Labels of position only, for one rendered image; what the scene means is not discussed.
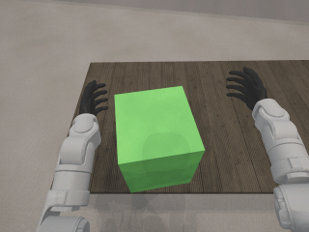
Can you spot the carton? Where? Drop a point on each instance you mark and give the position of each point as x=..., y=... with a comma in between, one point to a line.
x=158, y=143

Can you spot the left robot forearm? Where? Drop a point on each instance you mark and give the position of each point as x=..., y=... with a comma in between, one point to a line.
x=70, y=188

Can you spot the left robot hand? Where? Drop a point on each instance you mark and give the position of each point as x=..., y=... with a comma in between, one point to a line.
x=88, y=103

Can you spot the left robot upper arm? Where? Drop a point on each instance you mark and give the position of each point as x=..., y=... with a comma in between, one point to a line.
x=65, y=224

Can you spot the right robot upper arm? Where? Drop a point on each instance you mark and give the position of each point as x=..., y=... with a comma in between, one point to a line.
x=291, y=203

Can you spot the right robot hand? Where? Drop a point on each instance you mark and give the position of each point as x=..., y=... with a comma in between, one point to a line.
x=253, y=89

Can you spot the table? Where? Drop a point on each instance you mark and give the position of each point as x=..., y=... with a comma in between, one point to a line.
x=235, y=160

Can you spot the right robot forearm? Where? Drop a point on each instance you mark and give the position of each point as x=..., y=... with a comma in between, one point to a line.
x=286, y=151

